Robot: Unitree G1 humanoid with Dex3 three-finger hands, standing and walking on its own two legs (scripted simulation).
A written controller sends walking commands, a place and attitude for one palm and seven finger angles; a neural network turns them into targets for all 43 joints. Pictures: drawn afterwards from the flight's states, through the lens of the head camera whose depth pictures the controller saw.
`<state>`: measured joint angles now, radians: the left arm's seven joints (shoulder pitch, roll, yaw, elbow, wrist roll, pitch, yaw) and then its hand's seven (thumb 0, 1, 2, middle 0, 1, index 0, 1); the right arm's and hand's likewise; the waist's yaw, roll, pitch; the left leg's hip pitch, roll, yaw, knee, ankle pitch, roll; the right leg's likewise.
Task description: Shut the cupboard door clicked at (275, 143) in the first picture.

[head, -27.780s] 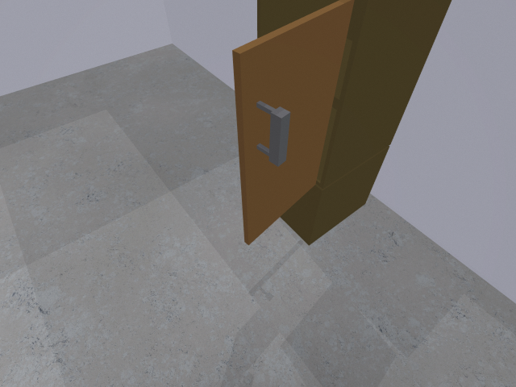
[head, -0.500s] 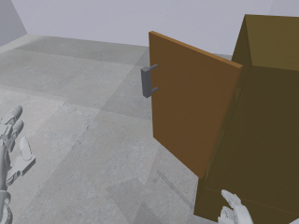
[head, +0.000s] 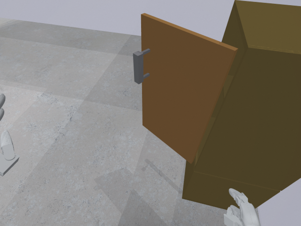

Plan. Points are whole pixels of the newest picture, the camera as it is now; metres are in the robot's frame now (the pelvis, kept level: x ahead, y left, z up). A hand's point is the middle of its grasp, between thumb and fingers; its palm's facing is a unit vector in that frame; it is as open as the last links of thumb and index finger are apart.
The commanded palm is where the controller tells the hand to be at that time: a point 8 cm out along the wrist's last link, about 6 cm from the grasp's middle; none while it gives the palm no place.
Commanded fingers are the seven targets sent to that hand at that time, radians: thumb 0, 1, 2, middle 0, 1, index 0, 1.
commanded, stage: step back with the hand held close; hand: left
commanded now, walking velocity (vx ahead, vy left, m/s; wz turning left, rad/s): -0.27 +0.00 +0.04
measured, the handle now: (142, 66) +0.65 +0.07 +0.09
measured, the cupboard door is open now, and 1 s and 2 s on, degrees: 59 59 59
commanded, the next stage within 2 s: stop stepping back and stand still in 1.22 s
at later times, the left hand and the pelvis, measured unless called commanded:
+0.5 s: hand out of the picture +0.15 +0.28 +0.17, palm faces +0.49 -0.74 -0.46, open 7.4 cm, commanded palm +0.09 +0.31 +0.19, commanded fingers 0.00 0.90 0.90 -0.20 -0.30 -0.20 -0.30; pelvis -0.05 +0.01 -0.02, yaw +1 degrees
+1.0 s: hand out of the picture +0.08 +0.22 +0.19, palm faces +0.42 -0.77 -0.49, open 7.4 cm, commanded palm +0.03 +0.27 +0.19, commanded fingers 0.00 0.90 0.90 -0.20 -0.30 -0.20 -0.30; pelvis -0.10 -0.04 +0.00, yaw +3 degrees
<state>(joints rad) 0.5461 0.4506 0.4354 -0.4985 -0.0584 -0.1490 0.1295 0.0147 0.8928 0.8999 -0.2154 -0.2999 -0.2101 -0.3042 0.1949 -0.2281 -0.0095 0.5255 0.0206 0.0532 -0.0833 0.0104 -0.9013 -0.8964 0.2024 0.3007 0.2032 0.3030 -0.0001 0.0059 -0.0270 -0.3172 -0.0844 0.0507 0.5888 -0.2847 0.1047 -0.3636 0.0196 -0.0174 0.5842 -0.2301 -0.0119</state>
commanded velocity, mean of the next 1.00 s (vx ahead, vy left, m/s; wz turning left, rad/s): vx -0.37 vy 0.00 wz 0.00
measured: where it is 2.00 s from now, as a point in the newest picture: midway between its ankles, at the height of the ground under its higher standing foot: outside the picture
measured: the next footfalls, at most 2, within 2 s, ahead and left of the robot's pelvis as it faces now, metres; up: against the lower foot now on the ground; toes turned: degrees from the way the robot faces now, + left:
right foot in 0.72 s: -0.02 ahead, -0.14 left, +0.00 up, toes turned +5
left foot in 1.20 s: -0.13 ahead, +0.13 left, +0.00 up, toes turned +6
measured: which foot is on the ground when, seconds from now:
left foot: down 0.00-0.96, up 0.98-1.00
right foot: down 0.00-0.62, up 0.64-0.70, down 0.72-1.00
